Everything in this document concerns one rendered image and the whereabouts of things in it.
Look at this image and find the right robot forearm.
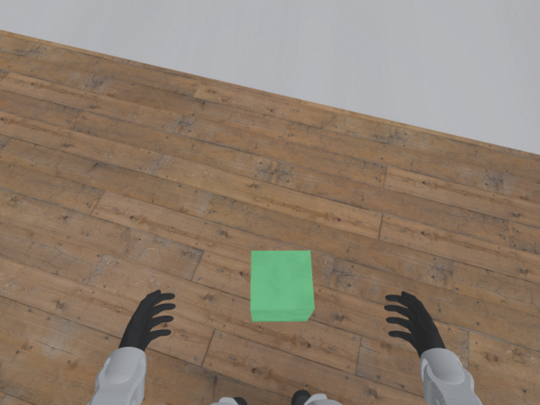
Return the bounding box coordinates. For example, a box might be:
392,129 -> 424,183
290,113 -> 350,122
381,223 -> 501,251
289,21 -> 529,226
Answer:
419,348 -> 483,405

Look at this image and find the carton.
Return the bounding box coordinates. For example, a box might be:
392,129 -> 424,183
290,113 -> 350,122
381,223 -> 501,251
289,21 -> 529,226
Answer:
251,251 -> 315,322

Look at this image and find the left robot forearm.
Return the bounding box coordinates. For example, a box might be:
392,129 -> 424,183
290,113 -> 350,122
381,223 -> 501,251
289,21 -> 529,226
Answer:
87,347 -> 147,405

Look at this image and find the left robot hand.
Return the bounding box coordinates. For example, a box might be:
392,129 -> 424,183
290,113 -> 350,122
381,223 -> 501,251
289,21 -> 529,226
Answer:
119,289 -> 176,351

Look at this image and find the right robot hand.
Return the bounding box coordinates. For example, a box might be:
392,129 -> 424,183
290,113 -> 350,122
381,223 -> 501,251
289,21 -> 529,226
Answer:
384,291 -> 446,358

